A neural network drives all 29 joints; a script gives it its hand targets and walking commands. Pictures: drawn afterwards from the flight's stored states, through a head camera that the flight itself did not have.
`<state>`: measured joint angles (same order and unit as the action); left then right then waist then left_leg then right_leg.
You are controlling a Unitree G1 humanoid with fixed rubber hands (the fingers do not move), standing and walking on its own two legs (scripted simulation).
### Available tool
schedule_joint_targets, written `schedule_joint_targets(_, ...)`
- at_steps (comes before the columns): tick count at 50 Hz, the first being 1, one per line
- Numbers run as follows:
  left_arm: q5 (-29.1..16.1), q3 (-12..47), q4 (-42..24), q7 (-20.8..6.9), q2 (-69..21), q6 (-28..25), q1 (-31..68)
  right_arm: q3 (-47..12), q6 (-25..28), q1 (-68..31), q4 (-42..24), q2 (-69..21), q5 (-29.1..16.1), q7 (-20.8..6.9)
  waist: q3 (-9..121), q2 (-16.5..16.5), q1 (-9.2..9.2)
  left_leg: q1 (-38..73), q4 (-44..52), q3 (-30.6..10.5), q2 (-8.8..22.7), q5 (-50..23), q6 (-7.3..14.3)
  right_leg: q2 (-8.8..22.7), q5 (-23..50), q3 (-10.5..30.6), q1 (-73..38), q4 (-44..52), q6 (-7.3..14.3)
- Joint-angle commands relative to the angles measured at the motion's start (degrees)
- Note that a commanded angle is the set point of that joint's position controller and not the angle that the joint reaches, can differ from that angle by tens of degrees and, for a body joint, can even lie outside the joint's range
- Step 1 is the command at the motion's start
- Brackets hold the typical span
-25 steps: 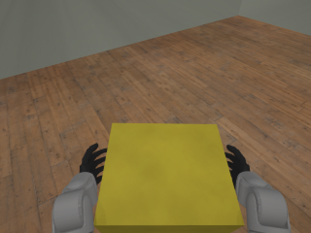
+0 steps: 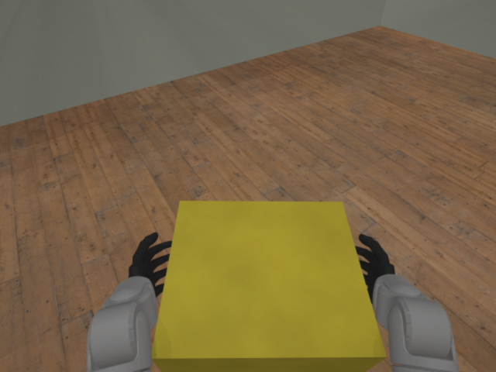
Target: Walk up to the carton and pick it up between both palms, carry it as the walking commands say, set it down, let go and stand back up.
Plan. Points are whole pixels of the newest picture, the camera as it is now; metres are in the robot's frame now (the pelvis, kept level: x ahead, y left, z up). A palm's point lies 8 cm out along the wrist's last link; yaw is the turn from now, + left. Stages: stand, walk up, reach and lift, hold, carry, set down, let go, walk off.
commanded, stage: carry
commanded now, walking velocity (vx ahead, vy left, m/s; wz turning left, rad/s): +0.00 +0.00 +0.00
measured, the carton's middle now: (260, 300) +0.26 +0.00 +0.00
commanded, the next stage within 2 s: hold in 0.44 s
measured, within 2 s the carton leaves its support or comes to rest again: neither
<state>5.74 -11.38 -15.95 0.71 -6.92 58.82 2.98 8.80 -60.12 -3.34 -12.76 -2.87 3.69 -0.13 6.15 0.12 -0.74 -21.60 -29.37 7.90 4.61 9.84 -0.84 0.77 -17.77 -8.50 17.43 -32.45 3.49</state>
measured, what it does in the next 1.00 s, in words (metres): stands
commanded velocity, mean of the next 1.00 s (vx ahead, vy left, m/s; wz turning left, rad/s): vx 0.00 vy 0.00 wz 0.00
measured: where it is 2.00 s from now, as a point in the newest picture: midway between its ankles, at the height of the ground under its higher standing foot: outside the picture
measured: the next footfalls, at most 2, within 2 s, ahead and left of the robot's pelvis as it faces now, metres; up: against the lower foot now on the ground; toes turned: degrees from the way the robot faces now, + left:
none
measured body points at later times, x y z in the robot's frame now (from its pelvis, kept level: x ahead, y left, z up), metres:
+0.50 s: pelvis +0.00 +0.00 +0.00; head -0.02 +0.00 +0.45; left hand +0.27 +0.17 +0.05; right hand +0.26 -0.18 +0.03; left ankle +0.06 +0.13 -0.73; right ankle +0.00 -0.07 -0.73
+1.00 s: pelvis +0.02 +0.04 +0.01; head -0.02 +0.06 +0.46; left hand +0.33 +0.19 +0.03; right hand +0.29 -0.16 +0.03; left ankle +0.06 +0.13 -0.73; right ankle +0.00 -0.07 -0.73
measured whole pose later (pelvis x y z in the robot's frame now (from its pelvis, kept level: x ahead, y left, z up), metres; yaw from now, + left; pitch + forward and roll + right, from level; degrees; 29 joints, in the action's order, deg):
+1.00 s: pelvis +0.02 +0.04 +0.01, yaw -9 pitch -6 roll -1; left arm 15.9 -20.5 14.4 -3.5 -7.8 39.0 13.6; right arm 14.9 -36.6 -14.9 22.5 -4.4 15.0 -4.9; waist 0.4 1.5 1.9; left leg -6.3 -22.7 -1.6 -3.2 10.8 2.7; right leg -1.6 -13.0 2.9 3.1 -21.5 1.0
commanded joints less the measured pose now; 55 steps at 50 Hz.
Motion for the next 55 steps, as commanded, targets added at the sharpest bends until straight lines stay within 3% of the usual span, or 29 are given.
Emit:
schedule_joint_targets(1, -18.5, 40.5, -2.9, -11.6, -39.4, 2.0, 24.7, -36.8, 0.4, -29.6, -10.1, -44.1, -16.7, -9.7, 10.1, 3.1, -0.12, 6.0, 1.7, -5.1, 4.5, -2.6, 1.6, 9.3, 6.9, 10.8, -1.0, 9.9, -0.3)
schedule_joint_targets(2, -18.2, 39.7, -3.7, -11.2, -38.2, 1.6, 25.5, -35.5, 0.0, -25.4, -6.2, -44.0, -15.8, -9.7, 12.9, 0.8, -0.19, 7.6, 2.1, -5.6, 4.9, -4.8, 2.1, 9.7, 7.9, 10.3, -2.0, 8.4, -0.3)
schedule_joint_targets(3, -13.5, 35.0, 7.1, -11.4, -36.1, 1.3, 17.8, -31.1, 0.9, -22.8, -0.5, -39.8, -11.3, -9.5, 12.2, 1.7, -0.17, 9.0, 1.9, -5.2, 4.6, -7.2, 1.8, 8.6, 10.2, 8.7, -1.1, 8.4, -0.7)
schedule_joint_targets(4, -14.9, 36.2, 2.6, -11.4, -35.0, 0.7, 20.3, -32.4, 1.2, -21.6, -0.8, -39.8, -12.3, -9.5, 13.6, -0.1, -0.01, 7.8, 1.8, -4.9, 5.0, -6.5, 2.1, 9.3, 11.0, 9.5, -2.9, 8.4, -0.6)
schedule_joint_targets(7, -22.3, 45.2, -10.3, -12.0, -42.1, 0.5, 29.5, -40.6, 1.1, -30.6, -14.9, -46.1, -19.4, -10.2, 9.5, 1.7, 0.11, 6.9, 2.0, -4.9, 4.5, -6.1, 1.6, 8.7, 8.3, 9.2, -0.3, 8.7, -0.7)
schedule_joint_targets(8, -18.9, 39.9, -1.0, -12.1, -41.2, 0.5, 26.3, -36.1, 1.7, -30.0, -8.6, -43.9, -15.8, -9.9, 8.5, 2.5, -0.15, 5.6, 2.2, -5.4, 5.1, -6.0, 1.2, 8.8, 8.4, 8.4, -0.7, 9.0, -1.5)
schedule_joint_targets(9, -21.4, 44.2, -8.1, -11.9, -42.2, 1.3, 25.5, -41.1, 1.0, -32.0, -17.1, -45.7, -19.9, -10.0, 9.7, 2.6, 0.22, 5.6, 1.6, -5.3, 5.0, -4.8, 1.3, 9.0, 9.9, 9.6, -1.8, 8.9, -0.5)
schedule_joint_targets(13, -14.1, 35.7, 2.8, -11.3, -35.4, 0.9, 21.1, -32.2, 1.2, -24.2, -1.5, -40.6, -12.6, -9.9, 12.4, 2.1, -0.10, 5.9, 1.1, -5.0, 5.3, -5.3, 1.1, 9.6, 13.2, 9.5, -4.6, 8.3, -0.5)
schedule_joint_targets(14, -18.1, 41.5, -5.8, -11.2, -38.1, 1.6, 23.7, -36.4, 0.1, -25.4, -9.6, -42.7, -16.2, -9.9, 12.3, 0.1, -0.07, 6.5, 1.9, -4.7, 4.8, -7.6, 1.2, 9.0, 11.9, 8.5, -3.7, 7.5, -0.7)
schedule_joint_targets(15, -14.2, 36.8, 2.1, -11.3, -36.2, 0.5, 20.6, -31.8, 1.6, -21.5, -1.6, -40.9, -12.5, -10.3, 14.4, -1.8, 0.10, 8.1, 2.0, -5.2, 5.2, -9.0, 1.4, 9.0, 12.3, 8.5, -4.3, 6.7, -0.5)
schedule_joint_targets(16, -18.5, 42.3, -4.9, -11.6, -38.4, 1.8, 20.1, -38.7, 0.7, -28.1, -13.9, -41.7, -18.1, -10.1, 11.5, -0.6, 0.21, 6.4, 1.6, -5.4, 5.4, -7.5, 1.9, 8.6, 11.9, 9.4, -3.0, 7.2, -0.6)
schedule_joint_targets(17, -19.9, 43.3, -7.7, -11.4, -40.3, 2.1, 25.0, -38.6, 0.0, -28.2, -13.7, -43.4, -18.8, -10.2, 12.3, -2.0, 0.15, 7.2, 2.0, -5.2, 5.5, -9.5, 1.4, 9.3, 13.6, 8.7, -3.8, 6.3, -0.5)
schedule_joint_targets(20, -11.7, 33.1, 9.0, -11.3, -36.3, -0.9, 20.4, -28.4, 3.0, -24.7, 3.5, -40.6, -10.3, -10.1, 12.9, -0.6, 0.10, 9.2, 2.1, -5.0, 5.6, -10.4, 1.7, 7.8, 10.5, 7.1, -2.6, 6.2, -0.9)
schedule_joint_targets(21, -17.3, 39.9, -4.7, -11.1, -37.8, -1.0, 26.7, -33.5, 2.5, -23.5, -4.4, -42.1, -13.9, -10.2, 11.0, -2.6, 0.06, 7.5, 3.4, -4.7, 5.1, -7.4, 1.5, 8.0, 7.4, 7.5, -1.1, 6.9, -1.1)
schedule_joint_targets(22, -15.6, 38.7, -0.6, -11.4, -36.8, -0.9, 23.6, -33.7, 2.9, -25.8, -4.3, -41.6, -13.8, -10.3, 10.5, -0.1, 0.12, 6.7, 2.7, -5.8, 5.6, -7.2, 1.9, 8.0, 6.9, 8.3, -1.9, 7.7, -1.1)
schedule_joint_targets(23, 2.0, 18.5, 19.5, -10.1, -21.2, -8.2, 17.5, -13.6, 9.7, -18.2, 15.8, -24.2, 2.4, -10.7, -11.4, 3.2, 0.30, 17.6, 5.2, -9.6, -8.8, 4.4, 4.4, -2.6, 3.2, 15.2, 6.4, 14.0, -0.8)
schedule_joint_targets(24, 0.4, 17.7, 19.2, -10.5, -21.3, -12.7, 25.5, -11.7, 14.0, -24.9, 21.7, -28.5, 0.5, -9.9, -12.0, 1.5, 0.27, 17.9, 4.7, -8.7, -8.7, 2.7, 5.1, -2.0, 6.1, 15.5, 3.7, 14.4, -1.3)
schedule_joint_targets(28, -5.0, 32.2, 7.3, -13.8, -33.0, -20.6, 36.3, -27.9, 23.2, -39.0, 4.6, -41.0, -5.9, -9.9, 11.2, 4.3, 1.62, 15.9, 4.5, -9.7, -9.5, -2.9, 5.4, -1.5, 20.0, 14.0, -11.0, 9.9, -4.9)
schedule_joint_targets(31, -7.6, 33.5, 5.6, -14.6, -34.8, -22.0, 35.9, -34.9, 24.9, -42.8, 4.3, -45.8, -8.9, -10.4, 17.5, 5.2, 3.43, 16.6, 4.7, -10.8, -8.8, -8.6, 4.7, -2.1, 25.4, 14.0, -14.7, 8.3, -4.6)
schedule_joint_targets(33, -6.1, 32.3, 12.7, -14.4, -36.0, -21.1, 33.3, -34.2, 24.0, -42.4, 10.1, -47.2, -9.0, -10.7, 16.0, 0.8, 5.45, 16.6, 6.0, -10.4, -8.9, -6.2, 4.2, -1.9, 19.1, 14.1, -15.5, 9.6, -3.5)
schedule_joint_targets(37, -2.6, 25.2, 26.3, -15.6, -33.2, -18.7, 34.2, -28.3, 21.9, -41.3, 22.0, -45.8, -5.9, -11.9, 4.4, 1.5, 6.08, 17.7, 7.4, -9.4, -9.1, 5.9, 3.2, -0.8, -7.8, 16.1, -8.2, 17.9, -2.5)
schedule_joint_targets(40, -3.2, 25.4, 28.6, -16.8, -37.1, -18.9, 40.9, -25.5, 22.4, -43.3, 29.5, -49.1, -4.8, -13.9, 1.5, -1.8, 5.78, 19.0, 9.3, -9.4, -8.7, 7.5, 2.4, -1.6, -7.9, 14.9, -4.9, 17.8, -1.0)
schedule_joint_targets(41, -6.6, 25.9, 32.1, -18.1, -46.7, -19.5, 34.1, -27.3, 22.7, -37.0, 29.5, -53.4, -1.3, -14.0, 6.7, 6.9, 1.27, 22.3, 7.7, -9.2, -8.2, -1.3, 2.5, -1.0, 1.4, 14.7, -11.3, 20.4, -1.4)
schedule_joint_targets(42, -5.9, 24.9, 30.6, -18.1, -47.6, -18.8, 36.4, -26.7, 22.8, -38.9, 30.3, -53.5, -2.0, -15.0, 5.5, 0.5, 3.80, 21.1, 9.3, -9.7, -7.8, -2.7, 1.7, -1.6, 3.0, 14.4, -12.5, 18.6, -0.7)
schedule_joint_targets(45, -7.1, 28.4, 29.7, -18.9, -50.7, -19.8, 42.0, -21.8, 25.6, -42.5, 28.6, -51.3, -0.5, -16.8, 6.1, -1.6, -1.30, 23.2, 10.1, -12.6, -6.8, -5.6, 0.1, -4.0, 9.8, 12.8, -9.4, 15.6, 0.3)
schedule_joint_targets(48, -4.6, 26.1, 31.4, -17.1, -51.2, -20.1, 44.2, -18.6, 27.1, -41.4, 32.9, -47.0, 0.4, -18.1, 1.2, -8.2, -0.91, 23.1, 11.9, -14.0, -5.6, -2.0, -0.9, -4.7, 7.7, 11.8, -7.4, 14.0, 1.4)
schedule_joint_targets(49, -2.5, 23.5, 35.9, -17.0, -50.1, -19.5, 37.7, -18.0, 27.3, -42.7, 32.0, -47.2, 0.1, -18.2, 1.1, -6.8, 1.16, 22.2, 11.6, -14.6, -5.7, -5.6, -0.9, -4.9, 8.5, 12.2, -7.2, 13.4, 1.4)
schedule_joint_targets(53, -3.6, 25.2, 37.3, -15.1, -54.4, -23.0, 38.8, -16.7, 31.0, -46.0, 32.4, -45.2, 0.5, -19.7, 5.6, -5.6, -0.25, 25.2, 11.5, -17.0, -3.2, -5.9, -1.7, -5.1, 8.2, 12.7, -8.2, 10.4, 0.9)
schedule_joint_targets(55, -3.4, 24.6, 36.8, -14.3, -53.4, -25.4, 33.4, -19.7, 32.6, -43.9, 29.7, -45.3, -0.6, -20.0, 10.6, -2.4, 3.05, 27.2, 7.5, -16.1, -4.4, -21.9, -1.2, -4.8, 12.6, 13.4, -7.0, 10.1, 0.6)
